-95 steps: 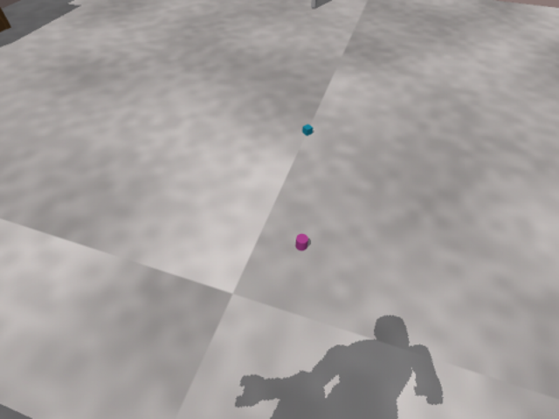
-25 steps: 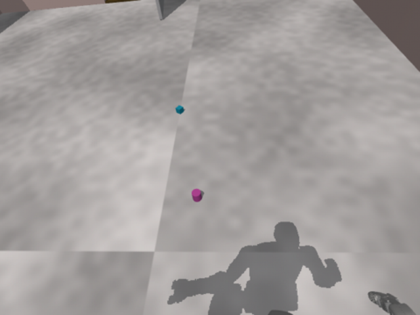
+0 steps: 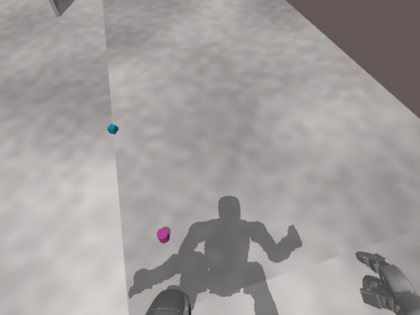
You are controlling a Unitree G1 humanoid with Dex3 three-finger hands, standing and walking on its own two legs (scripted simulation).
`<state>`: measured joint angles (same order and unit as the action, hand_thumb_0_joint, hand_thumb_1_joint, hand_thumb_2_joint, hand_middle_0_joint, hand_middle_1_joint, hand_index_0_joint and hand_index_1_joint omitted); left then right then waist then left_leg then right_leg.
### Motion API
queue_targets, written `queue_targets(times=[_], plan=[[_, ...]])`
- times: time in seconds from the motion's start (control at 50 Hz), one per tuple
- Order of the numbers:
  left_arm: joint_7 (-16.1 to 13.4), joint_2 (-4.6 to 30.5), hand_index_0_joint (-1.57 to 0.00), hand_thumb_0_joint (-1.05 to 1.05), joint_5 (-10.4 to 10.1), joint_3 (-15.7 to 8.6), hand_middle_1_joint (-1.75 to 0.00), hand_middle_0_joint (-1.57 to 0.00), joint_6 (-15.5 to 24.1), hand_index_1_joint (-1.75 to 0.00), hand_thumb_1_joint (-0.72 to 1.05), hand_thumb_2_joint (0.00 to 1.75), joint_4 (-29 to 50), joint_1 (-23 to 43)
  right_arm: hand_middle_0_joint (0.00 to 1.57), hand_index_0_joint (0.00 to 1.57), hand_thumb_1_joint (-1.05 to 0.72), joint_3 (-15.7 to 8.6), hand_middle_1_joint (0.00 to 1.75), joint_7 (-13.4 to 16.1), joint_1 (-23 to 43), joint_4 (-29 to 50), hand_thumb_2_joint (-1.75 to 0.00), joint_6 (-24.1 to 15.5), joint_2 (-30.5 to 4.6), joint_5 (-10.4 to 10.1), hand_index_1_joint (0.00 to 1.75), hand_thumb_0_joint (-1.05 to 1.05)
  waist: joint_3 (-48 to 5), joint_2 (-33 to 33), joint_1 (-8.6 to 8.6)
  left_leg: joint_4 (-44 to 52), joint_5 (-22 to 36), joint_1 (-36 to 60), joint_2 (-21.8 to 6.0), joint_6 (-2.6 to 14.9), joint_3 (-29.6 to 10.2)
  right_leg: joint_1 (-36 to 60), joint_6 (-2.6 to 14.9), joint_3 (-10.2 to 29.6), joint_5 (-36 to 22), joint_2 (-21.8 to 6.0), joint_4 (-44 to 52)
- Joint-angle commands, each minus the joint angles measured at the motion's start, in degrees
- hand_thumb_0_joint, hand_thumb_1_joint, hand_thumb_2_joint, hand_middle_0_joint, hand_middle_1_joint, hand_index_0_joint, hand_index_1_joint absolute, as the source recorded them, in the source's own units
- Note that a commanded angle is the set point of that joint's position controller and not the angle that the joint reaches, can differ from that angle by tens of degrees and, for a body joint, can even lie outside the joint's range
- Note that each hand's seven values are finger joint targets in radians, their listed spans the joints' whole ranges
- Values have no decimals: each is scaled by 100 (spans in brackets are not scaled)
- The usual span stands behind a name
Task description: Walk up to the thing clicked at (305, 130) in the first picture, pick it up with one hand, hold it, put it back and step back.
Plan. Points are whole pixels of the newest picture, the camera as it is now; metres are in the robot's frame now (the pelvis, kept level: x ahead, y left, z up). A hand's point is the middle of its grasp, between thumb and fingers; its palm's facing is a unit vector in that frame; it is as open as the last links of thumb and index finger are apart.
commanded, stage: walk up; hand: left
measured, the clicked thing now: (112, 129) +1.23 +0.63 -0.71
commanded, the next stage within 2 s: none
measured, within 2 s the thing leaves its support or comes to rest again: neither
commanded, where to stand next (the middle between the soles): +0.83 +0.85 m, yaw -60 degrees
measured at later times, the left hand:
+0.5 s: hand (63, 183) +0.43 +0.38 -0.08, palm faces -0.21 -0.77 -0.60, open 7.3 cm
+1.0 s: hand (41, 131) +0.65 +0.54 -0.11, palm faces -0.48 -0.68 -0.55, open 7.3 cm
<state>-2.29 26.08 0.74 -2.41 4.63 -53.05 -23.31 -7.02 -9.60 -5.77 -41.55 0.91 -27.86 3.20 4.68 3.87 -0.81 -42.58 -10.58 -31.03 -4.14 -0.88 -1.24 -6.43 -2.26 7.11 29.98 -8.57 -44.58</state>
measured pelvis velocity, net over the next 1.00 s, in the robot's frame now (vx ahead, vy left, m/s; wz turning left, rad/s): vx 0.43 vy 0.30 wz -0.51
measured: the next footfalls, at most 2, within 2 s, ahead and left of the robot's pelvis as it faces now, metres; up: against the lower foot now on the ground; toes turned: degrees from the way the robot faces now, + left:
right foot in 0.38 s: +0.29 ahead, -0.04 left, +0.00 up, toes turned -22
left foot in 0.76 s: +0.50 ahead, +0.35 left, +0.00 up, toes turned -21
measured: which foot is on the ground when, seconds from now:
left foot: down 0.00-0.40, up 0.42-0.74, down 0.76-1.00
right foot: up 0.00-0.36, down 0.38-0.78, up 0.80-1.00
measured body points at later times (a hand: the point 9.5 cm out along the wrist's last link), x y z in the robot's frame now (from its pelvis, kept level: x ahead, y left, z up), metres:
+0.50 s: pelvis +0.23 +0.11 +0.01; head +0.24 +0.06 +0.45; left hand +0.44 +0.42 -0.04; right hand +0.20 -0.22 -0.13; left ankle +0.22 +0.23 -0.62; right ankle +0.25 -0.02 -0.70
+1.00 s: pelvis +0.43 +0.30 +0.02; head +0.48 +0.27 +0.46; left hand +0.68 +0.57 -0.08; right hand +0.33 -0.01 -0.09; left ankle +0.46 +0.37 -0.70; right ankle +0.44 +0.18 -0.64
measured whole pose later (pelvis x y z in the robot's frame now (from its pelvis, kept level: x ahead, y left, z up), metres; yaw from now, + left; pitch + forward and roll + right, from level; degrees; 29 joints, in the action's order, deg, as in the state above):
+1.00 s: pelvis +0.43 +0.30 +0.02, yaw -29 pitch +1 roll -1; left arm -5.9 27.3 -1.1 -2.8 3.0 -51.3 -17.0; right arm -5.4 -3.7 -15.3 -40.3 3.0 -22.5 4.6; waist 6.4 1.3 -5.0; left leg -42.5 -23.7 -19.7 -0.8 4.2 8.7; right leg -37.0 2.1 -5.0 23.2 -1.4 -62.3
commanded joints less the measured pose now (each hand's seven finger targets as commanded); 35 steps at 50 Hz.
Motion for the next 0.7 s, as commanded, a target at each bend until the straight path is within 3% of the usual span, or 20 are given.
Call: queue_targets(times=[0.0,0.02,0.06,0.08,0.14,0.2,0.28,0.3,0.32,0.34,0.36,0.38,0.4,0.42,0.44,0.48,0.5,0.6,0.64,0.68], plan=[[-270,1014,-20,0,-92,-144,-30,-20,168,-30,90,90,686,-85,20,20,-90,-680,30,437,-569,342,-90,-166,-1989,-271,30,0,-1048,1543,-423,3392,-3405,2952,-1879,819,-3991,-3705,825,-84,-241,598,-3843],[-202,1340,-20,0,-145,-237,-30,-20,146,-30,90,90,494,-10,20,20,-90,-540,30,450,-205,523,-90,-167,-1557,-230,30,0,-734,771,-297,3141,-3227,2349,-1698,759,-3052,-3447,707,-272,-874,317,-3410],[-117,1615,-20,0,-227,-418,-30,-20,55,-30,90,90,213,-26,20,20,-90,-384,30,428,-163,503,-90,-191,-1112,-99,30,0,-655,856,-197,2600,-2416,1817,-1120,920,-1633,-2979,544,-557,-1127,45,-2508],[-77,1604,-20,0,-220,-427,-30,-20,7,-30,90,90,185,-120,20,20,-90,-323,30,413,-188,487,-90,-203,-995,-86,30,0,-626,942,-137,2597,-2202,1642,-1061,1052,-1261,-2785,470,-698,-1102,60,-2285],[-15,1425,-20,0,-148,-384,-30,-20,-46,-30,90,90,385,492,20,20,-90,-272,30,408,-555,495,-90,-231,-957,-5,30,0,-409,612,-383,2674,-1497,1842,-1232,1356,-928,-2940,353,-952,-926,27,-1257],[11,1392,-20,0,-146,-425,-30,-20,-70,-30,90,90,543,759,20,20,-90,-259,30,395,-658,581,-90,-217,-1010,3,30,0,-224,396,-415,2840,-1217,1826,-1358,1272,-654,-2788,349,-1096,-1370,37,-673],[17,1355,-20,0,-169,-485,-30,-20,-70,-30,90,90,661,781,20,20,-90,-239,30,380,-500,759,-90,-146,-963,39,30,0,-215,-35,-268,2316,-623,1353,-1063,817,111,-1717,486,-1365,-1839,175,57],[0,1345,-20,0,-183,-511,-30,-20,-69,-30,90,90,626,502,20,20,-90,-245,30,389,-416,796,-90,-124,-992,27,30,0,-319,-101,-60,1725,226,1122,-905,632,423,-1122,550,-1451,-1866,302,332],[-46,1372,-20,0,-170,-570,-30,-20,-63,-30,90,90,457,-270,20,20,-90,-247,30,425,-225,888,-90,-122,-1007,15,30,0,-632,-353,394,484,1647,825,-680,462,781,-102,644,-1580,-1905,506,849],[-149,1633,-20,0,-141,-715,-30,-20,-52,-30,90,90,236,-1223,20,20,-90,-208,30,470,-255,992,-90,-137,-892,6,30,0,-1130,-944,847,-1133,2292,227,-363,221,1023,1141,757,-1363,-1797,554,1243],[-288,1932,-20,0,-83,-828,-30,-20,-48,-30,90,90,251,-1560,20,20,-90,-81,30,496,-538,1025,-90,-142,-601,49,30,0,-1099,-1797,959,-2359,-1003,-1308,210,-16,807,2111,1110,279,-1325,-398,1673],[-372,2288,-20,0,-91,-856,-30,-20,-41,-30,90,90,696,-1059,20,20,-90,-90,30,494,-927,1096,-90,-95,-727,53,30,0,-1317,-1651,521,-3373,-2520,-2218,363,-312,-17,2229,1796,2875,-1055,-1860,2085],[-481,2275,-20,0,-232,-805,-30,-20,-42,-30,90,90,977,-464,20,20,-90,-257,30,535,-811,1050,-90,20,-1229,58,30,0,-1444,-772,343,-4093,-2266,-2182,69,-338,-975,1598,2363,3819,-473,-2361,2429],[-533,2163,-20,0,-260,-746,-30,-20,-1,-30,90,90,1109,-164,20,20,-90,-263,30,561,-493,1015,-90,63,-1307,39,30,0,-1014,-72,246,-4060,-1899,-2135,-240,-303,-1094,979,2347,3184,-759,-2118,2430],[-560,1983,-20,0,-278,-651,-30,-20,35,-30,90,90,1088,-27,20,20,-90,-262,30,589,-470,948,-90,42,-1261,96,30,0,-663,214,58,-3627,-1487,-1981,-299,-214,-920,385,1993,2344,-1701,-1599,2171],[-551,1912,-20,0,-169,-619,-30,-20,110,-30,90,90,1175,422,20,20,-90,-190,30,493,-840,828,-90,122,-1136,75,30,0,-468,-275,-322,-2881,-1230,-1053,-240,-38,-681,-867,1489,1070,-2690,-916,1736],[-518,1908,-20,0,-112,-612,-30,-20,158,-30,90,90,1198,661,20,20,-90,-195,30,419,-1031,751,-90,169,-1095,77,30,0,-410,-598,-466,-2680,-1095,-644,-142,21,-530,-1416,1381,573,-3039,-641,1623],[-473,2224,-20,0,137,-731,-30,-20,149,-30,90,90,1024,329,20,20,-90,-275,30,297,-525,866,-90,357,-955,-19,30,0,-414,-1275,-211,-2113,-843,-300,-316,-27,-95,-2193,1505,463,-941,-483,1801],[-490,2320,-20,0,173,-775,-30,-20,125,-30,90,90,979,250,20,20,-90,-315,30,292,-304,912,-90,330,-988,7,30,0,-365,-1336,-147,-1797,-1010,-219,-289,25,-26,-2241,1525,678,-610,-499,1672],[-508,2412,-20,0,188,-802,-30,-20,104,-30,90,90,980,292,20,20,-90,-372,30,311,-310,927,-90,266,-1007,14,30,0,-445,-1390,-224,-1363,-1463,144,-213,130,3,-2359,1554,872,-919,-617,1340]])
